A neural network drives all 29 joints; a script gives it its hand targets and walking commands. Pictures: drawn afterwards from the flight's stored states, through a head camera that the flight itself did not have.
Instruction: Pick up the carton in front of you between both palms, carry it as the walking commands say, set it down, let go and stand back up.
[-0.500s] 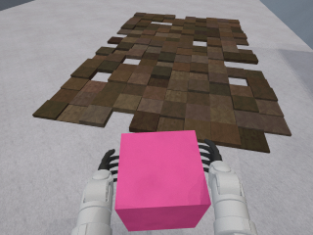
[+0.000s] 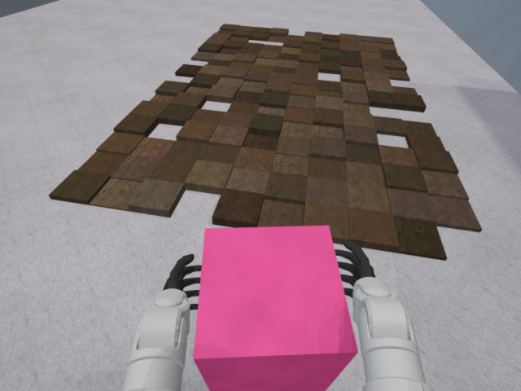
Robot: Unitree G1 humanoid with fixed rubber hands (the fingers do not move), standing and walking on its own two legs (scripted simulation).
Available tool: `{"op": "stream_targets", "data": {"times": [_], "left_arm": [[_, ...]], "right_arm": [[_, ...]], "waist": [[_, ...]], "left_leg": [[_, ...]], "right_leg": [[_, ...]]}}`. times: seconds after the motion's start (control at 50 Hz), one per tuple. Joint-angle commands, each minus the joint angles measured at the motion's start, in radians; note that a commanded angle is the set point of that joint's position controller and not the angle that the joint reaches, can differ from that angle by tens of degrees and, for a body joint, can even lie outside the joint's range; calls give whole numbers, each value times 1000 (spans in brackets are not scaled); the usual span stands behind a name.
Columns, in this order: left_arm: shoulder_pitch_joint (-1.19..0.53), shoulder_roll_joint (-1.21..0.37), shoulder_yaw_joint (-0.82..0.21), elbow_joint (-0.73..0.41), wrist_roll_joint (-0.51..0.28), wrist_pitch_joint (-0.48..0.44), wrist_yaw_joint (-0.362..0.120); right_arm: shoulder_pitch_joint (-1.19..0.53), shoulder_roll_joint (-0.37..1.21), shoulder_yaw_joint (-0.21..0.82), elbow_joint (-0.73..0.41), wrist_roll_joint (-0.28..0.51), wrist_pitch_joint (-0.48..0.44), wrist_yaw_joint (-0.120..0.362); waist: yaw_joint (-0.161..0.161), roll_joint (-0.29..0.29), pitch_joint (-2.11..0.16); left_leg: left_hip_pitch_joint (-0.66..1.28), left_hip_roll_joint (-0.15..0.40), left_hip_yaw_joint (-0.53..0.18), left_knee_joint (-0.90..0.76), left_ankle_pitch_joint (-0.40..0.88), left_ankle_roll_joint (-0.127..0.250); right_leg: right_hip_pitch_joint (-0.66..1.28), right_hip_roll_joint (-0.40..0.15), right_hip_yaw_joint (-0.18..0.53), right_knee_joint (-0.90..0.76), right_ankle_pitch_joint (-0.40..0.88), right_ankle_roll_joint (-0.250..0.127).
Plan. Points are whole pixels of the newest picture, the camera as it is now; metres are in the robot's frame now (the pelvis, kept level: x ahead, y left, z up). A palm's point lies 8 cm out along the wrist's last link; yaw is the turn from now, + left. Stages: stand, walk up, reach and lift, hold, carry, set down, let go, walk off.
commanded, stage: reach and lift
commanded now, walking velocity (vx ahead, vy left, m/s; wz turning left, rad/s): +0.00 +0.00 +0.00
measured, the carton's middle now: (268, 314) +0.30 -0.01 -0.05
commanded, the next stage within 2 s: hold in 0.16 s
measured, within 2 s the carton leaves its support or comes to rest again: neither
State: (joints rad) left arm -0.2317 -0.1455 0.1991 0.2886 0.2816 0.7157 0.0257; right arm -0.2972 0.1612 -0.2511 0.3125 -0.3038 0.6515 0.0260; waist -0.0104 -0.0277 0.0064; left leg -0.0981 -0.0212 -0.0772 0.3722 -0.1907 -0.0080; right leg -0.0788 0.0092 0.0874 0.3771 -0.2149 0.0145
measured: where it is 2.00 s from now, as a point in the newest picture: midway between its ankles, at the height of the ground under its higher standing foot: outside the picture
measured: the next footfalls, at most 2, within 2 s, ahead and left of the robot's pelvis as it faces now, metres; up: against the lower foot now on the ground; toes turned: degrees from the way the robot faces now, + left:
left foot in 1.70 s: +0.18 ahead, +0.08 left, +0.00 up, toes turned +8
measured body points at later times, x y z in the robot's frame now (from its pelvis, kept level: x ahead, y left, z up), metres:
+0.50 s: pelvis -0.01 +0.00 +0.00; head -0.05 +0.00 +0.45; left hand +0.29 +0.15 +0.03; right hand +0.30 -0.15 +0.06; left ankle +0.01 +0.13 -0.75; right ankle +0.00 -0.13 -0.75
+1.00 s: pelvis +0.00 +0.00 +0.00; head -0.05 +0.01 +0.45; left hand +0.29 +0.15 +0.03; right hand +0.30 -0.15 +0.05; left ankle +0.01 +0.13 -0.75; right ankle +0.00 -0.13 -0.75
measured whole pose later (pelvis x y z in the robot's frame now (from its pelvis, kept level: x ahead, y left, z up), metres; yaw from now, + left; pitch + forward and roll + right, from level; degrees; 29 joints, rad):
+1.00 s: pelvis +0.00 +0.00 +0.00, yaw +0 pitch -7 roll +0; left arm -0.26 -0.15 0.20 0.24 0.30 0.80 0.02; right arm -0.31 0.17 -0.24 0.25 -0.30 0.74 0.02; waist 0.00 -0.03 0.02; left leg -0.04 -0.02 -0.07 0.34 -0.17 -0.01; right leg -0.03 0.01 0.10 0.35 -0.20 0.02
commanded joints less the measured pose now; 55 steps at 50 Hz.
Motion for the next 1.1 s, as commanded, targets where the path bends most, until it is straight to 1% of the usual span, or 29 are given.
{"op": "stream_targets", "data": {"times": [0.0,0.02,0.06,0.12,0.18,0.2,0.24,0.26,0.34,0.42,0.46,0.5,0.52,0.54,0.58,0.62,0.66,0.72,0.74,0.76,0.8,0.82,0.88,0.94,0.96,0.98,1.0,1.04,1.08], "left_arm": [[-553,-966,-523,-84,-271,-66,-249],[-585,-968,-557,-161,-274,-74,-251],[-555,-951,-526,-128,-270,-57,-252],[-550,-937,-534,-145,-270,-55,-254],[-532,-922,-557,-171,-300,-29,-257],[-527,-910,-570,-204,-298,-26,-255],[-556,-923,-564,-199,-305,-7,-261],[-534,-905,-573,-246,-299,-2,-258],[-585,-848,-517,-175,-260,17,-256],[-666,-914,-539,-179,-289,8,-271],[-632,-915,-533,-170,-276,1,-272],[-637,-886,-493,-145,-263,9,-269],[-638,-885,-506,-172,-263,4,-272],[-659,-901,-510,-160,-272,7,-269],[-612,-878,-498,-142,-254,11,-266],[-665,-905,-492,-130,-259,7,-269],[-631,-886,-476,-126,-240,11,-265],[-634,-915,-514,-138,-278,9,-268],[-574,-908,-484,-126,-265,10,-267],[-611,-910,-513,-158,-281,8,-266],[-655,-906,-530,-197,-281,6,-267],[-636,-905,-521,-189,-270,3,-271],[-608,-908,-544,-190,-287,3,-268],[-591,-895,-521,-174,-275,11,-261],[-601,-886,-509,-149,-266,15,-265],[-582,-917,-510,-169,-259,5,-265],[-588,-917,-546,-212,-283,5,-262],[-590,-904,-484,-161,-262,11,-258],[-585,-895,-518,-162,-277,12,-263]], "right_arm": [[-367,931,501,15,232,-6,246],[-380,955,517,-17,236,-7,245],[-365,953,518,-5,253,12,245],[-320,962,520,41,253,30,233],[-288,942,543,-49,258,42,221],[-295,973,556,-45,269,54,220],[-349,937,559,-106,271,66,210],[-338,958,590,-127,291,79,213],[-312,931,491,20,237,103,218],[-407,942,506,-49,247,79,228],[-404,966,506,-9,251,86,226],[-379,940,487,22,237,94,229],[-389,982,505,-14,248,84,228],[-390,967,493,6,246,87,232],[-426,954,480,-3,255,86,232],[-428,942,445,27,216,85,233],[-419,943,475,16,250,88,234],[-402,923,481,-10,224,85,229],[-389,949,496,-11,242,86,230],[-375,948,497,-25,237,86,230],[-376,952,491,-2,247,83,238],[-395,966,513,-22,261,83,232],[-355,970,516,-26,253,88,230],[-355,943,490,-16,248,87,230],[-347,937,482,-3,241,83,225],[-396,942,519,-55,242,81,229],[-347,946,511,-38,251,88,230],[-386,925,497,-33,238,90,234],[-343,939,497,1,245,93,229]], "waist": [[3,39,-248],[-7,39,-263],[27,57,-257],[16,32,-268],[-22,37,-245],[16,15,-259],[3,2,-239],[34,21,-232],[9,33,-158],[-12,27,-185],[4,2,-230],[8,19,-186],[12,-16,-169],[-3,48,-190],[26,-2,-187],[-8,6,-188],[29,42,-187],[-15,18,-234],[22,8,-211],[-2,10,-202],[-2,37,-229],[29,45,-246],[-7,23,-221],[8,53,-205],[-13,49,-205],[28,25,-210],[-4,18,-206],[35,1,-198],[18,-2,-186]], "left_leg": [[112,-65,1,-41,177,-4],[96,-67,1,-33,171,-1],[104,-69,1,-35,199,4],[96,-74,0,-36,215,1],[126,-85,16,-35,260,-12],[147,-81,-1,-50,268,-3],[101,-75,6,-49,221,7],[142,-80,3,-59,203,10],[120,-75,11,-70,113,5],[131,-77,19,-66,86,12],[146,-76,14,-58,140,14],[121,-82,18,-75,62,12],[99,-79,10,-62,54,15],[122,-82,18,-66,69,12],[112,-76,21,-79,68,14],[129,-63,0,-68,78,12],[97,-73,19,-79,98,9],[161,-72,14,-71,152,2],[141,-78,16,-76,147,8],[125,-67,8,-80,131,9],[164,-71,6,-71,152,3],[129,-78,24,-62,145,1],[151,-73,16,-70,170,9],[136,-80,24,-74,165,-3],[123,-80,15,-65,148,-2],[137,-76,14,-78,151,6],[141,-76,11,-76,170,1],[121,-73,12,-66,142,11],[128,-72,9,-76,102,8]], "right_leg": [[3,92,-34,-29,170,-21],[22,91,-26,-27,191,-20],[18,89,-22,-26,200,-15],[60,83,-11,-36,241,-11],[64,75,-4,-59,292,-9],[71,83,-5,-52,321,1],[93,71,-7,-59,268,-8],[66,72,-7,-64,244,3],[24,76,-9,-79,153,-8],[-15,76,-20,-79,99,-12],[23,76,-12,-68,174,-2],[29,73,-13,-82,117,-10],[21,69,-8,-78,97,-9],[15,62,-4,-77,124,-9],[29,76,-21,-73,105,0],[-11,82,-21,-65,94,-14],[46,73,-11,-70,149,-5],[36,86,-25,-69,174,-13],[44,81,-12,-69,193,-1],[47,87,-26,-61,182,-9],[16,77,-18,-78,165,-16],[57,73,-15,-76,165,-11],[24,88,-12,-66,201,-7],[45,86,-19,-76,188,-10],[59,68,-4,-80,194,-20],[16,87,-23,-67,170,-6],[35,85,-19,-78,204,-12],[36,83,-29,-65,163,-10],[37,77,-20,-77,128,-12]]}}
